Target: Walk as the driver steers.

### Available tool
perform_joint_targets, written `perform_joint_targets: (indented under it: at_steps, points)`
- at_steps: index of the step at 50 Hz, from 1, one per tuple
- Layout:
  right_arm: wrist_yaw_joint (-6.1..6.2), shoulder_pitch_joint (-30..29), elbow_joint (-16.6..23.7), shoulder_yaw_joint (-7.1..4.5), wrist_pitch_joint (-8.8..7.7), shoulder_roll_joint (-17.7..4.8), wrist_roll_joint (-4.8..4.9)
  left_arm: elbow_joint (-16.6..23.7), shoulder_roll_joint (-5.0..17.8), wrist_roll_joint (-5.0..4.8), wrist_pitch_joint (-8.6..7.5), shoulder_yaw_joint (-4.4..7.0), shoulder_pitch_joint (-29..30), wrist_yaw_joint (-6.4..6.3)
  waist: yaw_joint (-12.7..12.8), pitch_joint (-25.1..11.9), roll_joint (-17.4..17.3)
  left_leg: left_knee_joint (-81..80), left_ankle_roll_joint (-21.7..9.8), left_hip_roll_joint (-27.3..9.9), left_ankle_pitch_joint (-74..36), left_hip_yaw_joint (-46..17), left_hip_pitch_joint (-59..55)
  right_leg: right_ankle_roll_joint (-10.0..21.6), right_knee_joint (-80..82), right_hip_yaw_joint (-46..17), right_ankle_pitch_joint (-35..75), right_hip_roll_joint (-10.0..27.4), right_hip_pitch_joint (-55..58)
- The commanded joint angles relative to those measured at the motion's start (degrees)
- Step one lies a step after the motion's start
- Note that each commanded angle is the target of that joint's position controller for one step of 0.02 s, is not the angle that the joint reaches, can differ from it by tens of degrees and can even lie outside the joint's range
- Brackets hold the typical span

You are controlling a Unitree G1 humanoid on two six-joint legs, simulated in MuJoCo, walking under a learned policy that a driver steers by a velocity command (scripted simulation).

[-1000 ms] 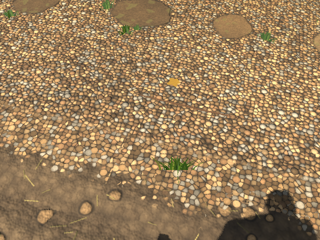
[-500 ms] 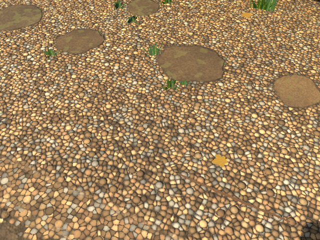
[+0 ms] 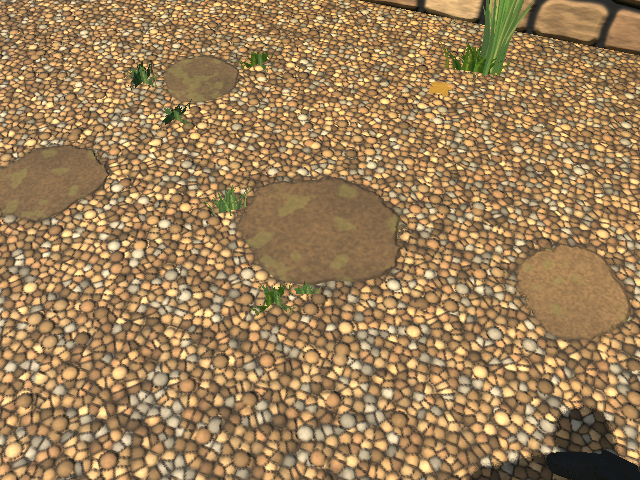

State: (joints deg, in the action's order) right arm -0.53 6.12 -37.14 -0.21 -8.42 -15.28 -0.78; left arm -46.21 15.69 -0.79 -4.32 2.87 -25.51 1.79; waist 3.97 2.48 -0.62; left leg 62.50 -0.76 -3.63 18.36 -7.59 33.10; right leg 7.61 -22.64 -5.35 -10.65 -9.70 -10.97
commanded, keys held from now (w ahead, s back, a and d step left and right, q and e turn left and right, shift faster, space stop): w+e+shift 0.86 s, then shift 0.14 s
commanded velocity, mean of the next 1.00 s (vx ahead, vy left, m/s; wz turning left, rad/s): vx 0.96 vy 0.00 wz -0.90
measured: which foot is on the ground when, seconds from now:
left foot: up 0.00-0.20, down 0.22-0.66, up 0.68-1.00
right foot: down 0.00-0.22, up 0.24-0.66, down 0.68-1.00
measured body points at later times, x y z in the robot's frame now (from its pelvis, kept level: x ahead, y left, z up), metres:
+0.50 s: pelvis +0.44 +0.03 -0.01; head +0.45 +0.01 +0.44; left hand +0.77 +0.16 -0.06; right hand +0.28 -0.23 -0.13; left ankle +0.41 +0.18 -0.74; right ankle +0.51 -0.14 -0.65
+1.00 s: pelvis +0.81 -0.22 +0.00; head +0.81 -0.25 +0.44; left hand +1.04 -0.06 -0.12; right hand +0.80 -0.57 -0.04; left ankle +1.11 -0.29 -0.67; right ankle +0.70 -0.19 -0.74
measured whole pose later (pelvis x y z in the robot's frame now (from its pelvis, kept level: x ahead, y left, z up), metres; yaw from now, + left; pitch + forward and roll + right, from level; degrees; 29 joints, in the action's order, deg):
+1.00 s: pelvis +0.81 -0.22 +0.00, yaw -55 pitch +0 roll +1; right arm -0.9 -1.1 -32.6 -1.4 -8.0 -16.6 -1.6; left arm -42.4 14.7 -1.2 -2.3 3.2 -24.2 -0.8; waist 6.1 3.9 -1.7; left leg 35.3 3.1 -4.2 -10.1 -7.5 39.5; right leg 6.6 -25.9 -10.7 -20.2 -8.6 -3.9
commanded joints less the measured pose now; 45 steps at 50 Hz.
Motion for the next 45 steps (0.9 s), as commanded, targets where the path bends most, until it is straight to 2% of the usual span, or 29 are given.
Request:
perform_joint_targets:
  at_steps: [1,4,8,9,10,11,12,13,14,15,16,18,20,21,24,27,28,30,32,33,34,35,36,37,38,39,41,42,45]
  points:
    - [0.12,-3.7,5.3,-0.91,-0.39,-4.3,-0.59,6.6,7.6,-0.89,-1.48,1.87,6.7,-1.56,-4.0,4.6,0.8,-14.1,3.0,-0.1,-9.7,2.7,-1.1,10.4,14.4,-18.0,-0.9,12.2,-11.7]
    - [-0.39,-9.6,7.4,-0.99,-0.68,-3.7,0.0,6.3,9.8,-1.42,-1.06,2.96,4.2,-2.54,-1.0,3.5,2.7,-27.4,4.7,3.5,-29.0,3.8,-17.0,6.0,14.5,-15.6,-4.0,10.3,-20.3]
    - [0.31,-10.7,8.2,-3.08,-0.47,-7.8,2.49,4.9,8.6,-2.48,0.0,3.29,0.5,-3.05,-1.0,2.0,4.7,-34.8,4.8,3.3,-24.2,-0.1,-17.3,2.6,6.0,-20.4,-4.5,12.3,-5.7]
    - [0.52,-7.1,7.5,-4.11,-0.6,-9.3,2.72,4.8,8.6,-1.99,0.54,3.41,0.4,-3.01,-3.3,-0.4,5.3,-34.4,3.9,3.8,-19.4,0.4,-20.2,1.4,0.7,-20.4,3.1,12.5,-2.4]
    - [0.85,1.1,6.3,-5.44,-0.58,-11.0,3.02,5.1,8.8,-1.07,1.0,3.34,1.4,-2.57,-8.3,-5.8,5.7,-33.3,2.5,3.2,-14.8,1.5,-27.9,-0.6,-9.9,-18.4,12.8,11.0,-1.0]
    - [1.51,15.1,4.4,-6.15,0.0,-12.5,3.03,7.1,6.1,0.88,1.34,2.14,3.9,-2.03,-15.3,-16.5,4.8,-27.3,0.3,-2.9,-7.0,-2.4,-45.7,-2.5,-27.4,-15.3,13.0,9.3,-8.5]
    - [1.23,20.7,2.9,-6.81,0.59,-18.1,0.45,8.9,-3.4,-0.57,0.62,-0.4,-7.4,-1.76,-8.8,-27.4,-20.3,-35.6,-8.1,-18.3,10.4,-32.3,-65.7,-4.6,-50.5,-9.0,-21.7,2.5,-26.0]
    - [0.06,20.6,1.6,-6.85,0.83,-16.9,0.84,10.0,0.2,-3.95,0.32,-1.23,-7.3,-2.08,-8.8,-28.0,-29.5,-45.2,-11.7,-23.4,33.7,-52.3,-65.3,-4.5,-61.8,-5.9,-18.9,7.9,-37.3]
    - [0.49,16.5,2.9,-5.91,1.21,-11.1,1.11,9.5,4.9,-3.57,0.73,-0.22,0.7,-2.61,-11.5,-16.9,-18.0,-47.2,-9.6,-19.5,31.8,-43.1,-57.0,-4.7,-64.1,-3.5,-13.1,10.4,-40.9]
    - [0.7,14.2,1.9,-5.3,1.72,-9.1,0.68,10.3,6.8,-1.99,0.92,0.38,6.6,-2.52,-11.5,-9.7,-8.4,-46.2,-7.8,-16.9,18.7,-31.3,-49.1,-4.8,-62.2,-1.6,-9.5,12.3,-40.6]
    - [0.61,13.0,0.7,-5.03,2.01,-8.1,-0.12,11.3,6.6,-0.49,1.08,0.61,11.3,-2.15,-10.7,-4.9,-1.9,-46.0,-6.6,-14.2,5.7,-22.0,-41.2,-4.5,-59.1,-1.0,-7.8,14.3,-37.9]
    - [0.54,10.1,-1.3,-4.18,1.65,-4.9,-0.61,12.5,4.8,-1.56,2.16,0.94,11.6,-1.06,-6.9,-1.6,-4.8,-47.5,-6.1,-11.3,-3.8,-11.5,-33.1,-4.3,-54.5,-1.6,-6.4,17.6,-33.7]
    - [0.14,9.5,-3.1,-3.96,1.46,-3.3,0.78,13.9,2.5,-2.32,3.51,0.47,12.5,-0.56,-5.2,-0.2,-5.0,-49.1,-5.9,-11.4,-8.3,-5.3,-30.8,-3.9,-53.0,-0.9,-6.9,19.3,-35.1]
    - [0.16,9.3,-3.7,-4.2,1.38,-4.1,1.11,14.8,1.9,-1.9,3.76,0.18,13.8,-0.3,-4.8,1.1,-3.9,-50.1,-6.4,-11.8,-11.5,-2.7,-29.9,-4.1,-52.2,-0.6,-5.0,19.8,-36.8]
    - [0.72,7.0,-4.1,-4.79,1.22,-7.2,0.32,16.0,2.7,-1.29,3.36,-0.14,16.8,0.54,-3.7,4.2,-1.8,-53.8,-6.0,-10.6,-17.1,6.7,-26.3,-5.3,-44.3,0.9,5.2,19.4,-36.8]
    - [1.2,9.9,-5.6,-5.12,1.27,-10.0,0.21,17.3,3.6,-1.04,2.57,-0.19,23.7,1.89,-6.1,6.7,1.7,-56.0,-3.5,-8.4,-22.7,14.9,-28.2,-3.9,-31.4,6.5,15.1,17.1,-33.1]
    - [1.27,11.5,-6.3,-5.2,1.43,-10.9,0.29,17.9,3.5,-1.11,2.25,-0.25,26.0,2.42,-6.7,7.3,2.1,-55.7,-2.4,-8.2,-28.5,16.9,-29.8,-2.9,-27.3,8.7,16.0,15.8,-31.3]
    - [1.7,13.9,-6.8,-5.65,2.05,-14.0,0.11,18.4,5.6,-1.35,1.78,0.61,27.2,3.14,-5.6,4.8,-1.0,-50.7,-0.3,-7.7,-56.8,20.2,-33.4,-0.9,-22.6,14.8,14.7,10.1,-22.7]
    - [2.54,14.1,-6.6,-6.46,3.33,-17.6,0.43,17.6,8.8,-2.11,2.26,2.35,20.2,3.12,0.5,-0.6,-6.9,-37.2,0.0,-9.8,-83.8,20.6,-36.9,0.9,-23.3,17.4,7.5,5.7,-13.1]
    - [2.55,11.4,-5.4,-6.79,3.82,-18.5,0.58,15.0,11.9,-2.3,2.99,4.1,9.3,2.75,6.5,-5.6,-8.6,-24.6,-0.9,-10.9,-90.0,19.9,-33.3,2.9,-23.9,16.3,4.4,4.8,-0.7]
    - [2.25,7.0,-3.4,-6.57,3.52,-17.5,1.04,10.2,15.6,-2.01,3.72,6.37,-6.5,1.84,14.1,-11.0,-5.6,-5.1,-0.8,-8.4,-79.0,19.1,-21.3,6.2,-17.3,10.6,8.6,6.4,20.5]
    - [1.52,7.0,-2.7,-3.76,2.07,-7.2,-0.15,7.1,16.1,-2.26,4.26,5.88,-8.6,0.65,10.0,-7.6,10.3,20.8,0.4,2.9,-0.5,17.1,-3.1,8.6,-16.8,-1.1,7.8,11.9,30.0]
    - [0.74,14.8,2.5,-1.63,-0.66,-3.3,1.5,11.8,18.5,-0.4,2.69,5.09,-1.2,0.79,-0.3,-19.4,21.7,34.3,0.6,8.3,15.9,4.4,14.7,21.2,-5.1,-35.8,-11.2,22.5,41.4]
    - [0.25,6.9,4.1,-2.48,-2.71,-10.2,2.37,12.8,14.3,0.1,1.78,4.93,-1.7,0.52,4.7,-19.4,10.6,29.0,-1.7,5.3,8.1,-1.7,18.2,18.9,7.0,-45.2,-26.4,24.4,38.3]
    - [0.33,2.9,5.3,-2.63,-3.23,-10.4,3.67,12.3,12.9,0.57,0.57,4.44,-0.3,0.56,2.2,-10.3,2.9,22.6,-2.4,3.6,4.4,-1.3,17.9,16.3,10.3,-43.4,-26.8,23.8,28.6]
    - [0.76,3.2,4.1,-2.48,-3.01,-9.2,2.68,12.4,11.8,0.61,-0.32,4.03,3.9,0.84,-1.9,-5.1,-5.5,16.9,-1.8,1.4,1.5,-1.5,13.2,14.4,10.5,-39.2,-20.8,22.1,17.2]
    - [0.75,6.9,2.4,-3.02,-1.0,-9.2,0.99,13.1,9.7,1.2,-0.89,3.24,9.3,0.32,-6.8,-1.0,-3.3,10.1,0.9,-0.7,-0.1,-2.6,5.3,13.8,10.5,-30.1,-12.1,16.8,2.9]
    - [0.82,6.7,2.3,-3.27,-0.11,-9.3,0.66,12.7,8.5,0.57,-0.8,2.85,10.1,-0.06,-7.5,0.6,-2.5,6.1,2.2,-1.4,-0.1,-1.9,3.6,13.3,11.1,-26.2,-9.4,15.1,-1.4]
    - [0.88,-2.5,5.7,-2.06,0.61,-5.9,-1.14,11.3,8.1,-0.19,-0.34,2.55,10.2,-2.23,-5.4,5.7,-1.1,-10.8,5.1,-0.5,-10.8,4.5,-1.4,10.4,10.2,-13.6,11.6,10.2,-13.8]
